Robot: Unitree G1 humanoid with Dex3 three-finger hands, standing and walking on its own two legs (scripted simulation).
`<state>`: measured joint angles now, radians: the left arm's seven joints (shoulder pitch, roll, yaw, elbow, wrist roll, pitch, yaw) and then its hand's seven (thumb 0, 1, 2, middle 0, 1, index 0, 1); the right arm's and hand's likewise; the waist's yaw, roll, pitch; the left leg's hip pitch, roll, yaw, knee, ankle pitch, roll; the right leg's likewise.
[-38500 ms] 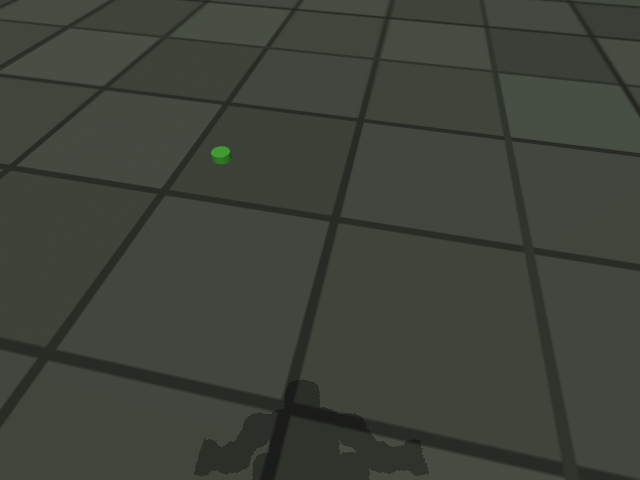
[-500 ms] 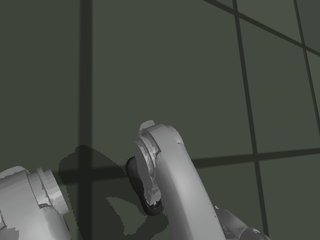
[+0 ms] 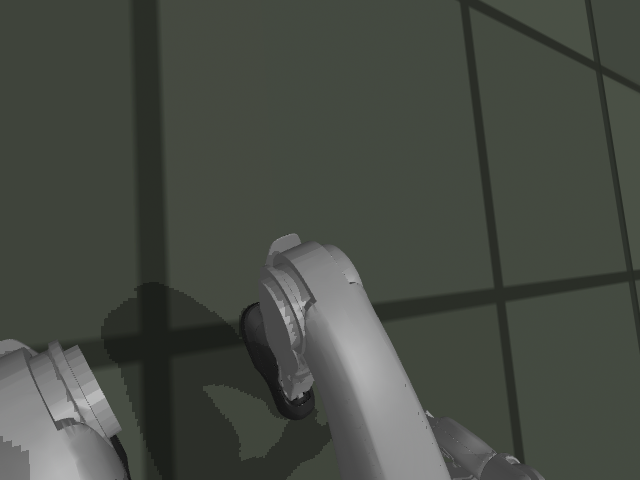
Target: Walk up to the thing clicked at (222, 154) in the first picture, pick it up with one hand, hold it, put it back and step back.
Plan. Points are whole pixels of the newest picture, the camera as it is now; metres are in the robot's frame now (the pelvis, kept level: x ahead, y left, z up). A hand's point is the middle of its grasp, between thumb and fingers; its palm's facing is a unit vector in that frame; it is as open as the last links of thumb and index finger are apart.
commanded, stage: close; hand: left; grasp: from above
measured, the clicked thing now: out of the picture +0.46 +0.32 -0.28
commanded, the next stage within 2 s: settle in 1.50 s
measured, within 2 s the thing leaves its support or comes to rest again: leaves its support in 1.88 s
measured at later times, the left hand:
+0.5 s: hand out of the picture +0.45 +0.31 -0.25, palm faces -0.42 -0.15 -0.90, open 12.5 cm
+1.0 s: hand out of the picture +0.45 +0.31 -0.25, palm faces -0.43 -0.16 -0.89, open 11.5 cm
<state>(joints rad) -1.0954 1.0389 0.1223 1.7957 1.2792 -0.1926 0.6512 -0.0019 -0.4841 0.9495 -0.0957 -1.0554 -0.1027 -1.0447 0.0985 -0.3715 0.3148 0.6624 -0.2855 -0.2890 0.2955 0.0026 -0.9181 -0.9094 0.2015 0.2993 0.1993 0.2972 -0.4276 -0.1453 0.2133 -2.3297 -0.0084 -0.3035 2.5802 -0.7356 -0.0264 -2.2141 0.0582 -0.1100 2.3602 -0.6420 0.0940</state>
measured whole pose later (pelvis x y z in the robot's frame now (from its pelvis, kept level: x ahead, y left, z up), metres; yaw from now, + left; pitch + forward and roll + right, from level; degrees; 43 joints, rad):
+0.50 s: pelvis -0.01 +0.00 +0.01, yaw +0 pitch +25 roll -16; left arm -1.09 1.03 0.07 1.80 1.30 -0.22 0.67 0.00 -0.24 0.76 -0.22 -0.99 -0.26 -0.95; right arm 0.09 -0.36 0.34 0.65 -0.29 -0.28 0.28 0.00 -0.91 -0.90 0.20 0.30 0.20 0.30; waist -0.42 -0.15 0.20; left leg -2.32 0.00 -0.31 2.56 -0.72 -0.02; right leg -2.19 0.06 -0.12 2.33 -0.63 0.08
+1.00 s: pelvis +0.00 +0.00 +0.01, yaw +0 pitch +26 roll -16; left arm -1.10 1.05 0.07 1.79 1.26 -0.21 0.65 -0.01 -0.11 0.59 -0.35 -0.82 -0.43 -0.79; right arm 0.09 -0.37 0.35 0.65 -0.29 -0.28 0.28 0.00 -0.91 -0.90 0.20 0.30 0.20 0.30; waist -0.43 -0.15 0.23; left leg -2.31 -0.01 -0.31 2.56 -0.73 -0.03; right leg -2.19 0.05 -0.13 2.33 -0.63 0.09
